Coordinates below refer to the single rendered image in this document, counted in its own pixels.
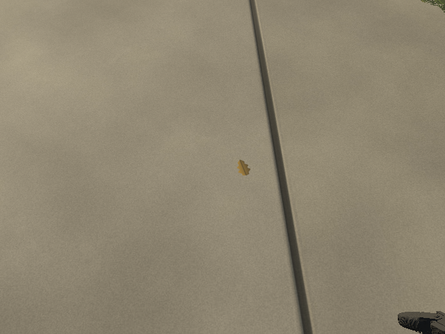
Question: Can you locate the robot right hand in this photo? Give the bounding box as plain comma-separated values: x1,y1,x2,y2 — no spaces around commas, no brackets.
398,311,445,334

